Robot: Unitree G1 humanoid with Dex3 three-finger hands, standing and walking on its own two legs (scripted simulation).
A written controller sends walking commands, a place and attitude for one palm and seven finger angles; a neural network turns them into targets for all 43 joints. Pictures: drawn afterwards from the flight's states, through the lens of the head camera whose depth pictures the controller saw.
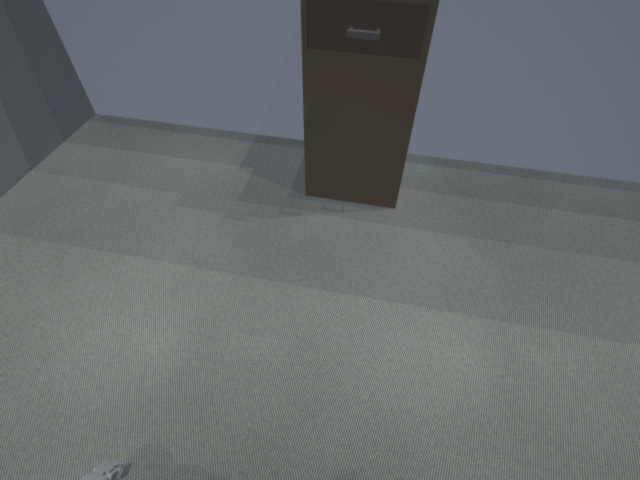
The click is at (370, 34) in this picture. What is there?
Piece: drawer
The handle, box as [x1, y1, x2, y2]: [347, 26, 380, 39]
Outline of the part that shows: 347,29 347,37 368,39 379,38 380,31 377,28 376,31 353,29 352,26 350,26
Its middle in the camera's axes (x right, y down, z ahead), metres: +0.14 -0.66 +1.24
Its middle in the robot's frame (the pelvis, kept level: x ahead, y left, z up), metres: +1.39 -0.07 +0.00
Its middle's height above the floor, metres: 0.77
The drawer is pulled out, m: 0.00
